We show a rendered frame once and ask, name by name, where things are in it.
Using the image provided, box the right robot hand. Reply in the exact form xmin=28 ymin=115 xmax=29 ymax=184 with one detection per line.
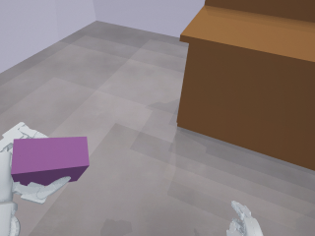
xmin=226 ymin=201 xmax=264 ymax=236

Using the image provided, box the table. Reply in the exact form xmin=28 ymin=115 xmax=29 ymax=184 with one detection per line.
xmin=176 ymin=0 xmax=315 ymax=171

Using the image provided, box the left robot hand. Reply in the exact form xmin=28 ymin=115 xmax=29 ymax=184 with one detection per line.
xmin=0 ymin=122 xmax=71 ymax=205

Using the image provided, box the robot left forearm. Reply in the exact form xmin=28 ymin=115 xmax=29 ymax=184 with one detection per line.
xmin=0 ymin=201 xmax=21 ymax=236

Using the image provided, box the sponge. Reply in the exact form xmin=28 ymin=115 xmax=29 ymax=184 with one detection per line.
xmin=11 ymin=137 xmax=90 ymax=186

